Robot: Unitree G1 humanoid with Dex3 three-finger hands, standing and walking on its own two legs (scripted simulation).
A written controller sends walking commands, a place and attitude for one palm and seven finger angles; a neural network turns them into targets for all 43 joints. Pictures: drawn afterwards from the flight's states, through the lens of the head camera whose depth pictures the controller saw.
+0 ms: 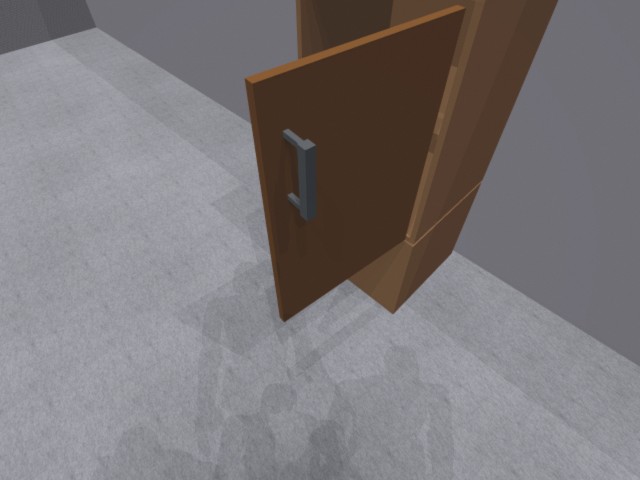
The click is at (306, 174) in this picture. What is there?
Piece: cupboard door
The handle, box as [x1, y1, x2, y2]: [283, 129, 315, 221]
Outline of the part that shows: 286,129 283,131 283,137 297,148 299,178 299,197 298,198 293,193 288,194 288,199 300,210 300,214 307,221 315,216 315,145 308,139 302,140 290,130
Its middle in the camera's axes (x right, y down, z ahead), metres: -0.03 -0.09 +0.58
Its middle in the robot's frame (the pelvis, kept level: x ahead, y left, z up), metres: +0.51 +0.07 +0.09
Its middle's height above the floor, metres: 0.87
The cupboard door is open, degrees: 83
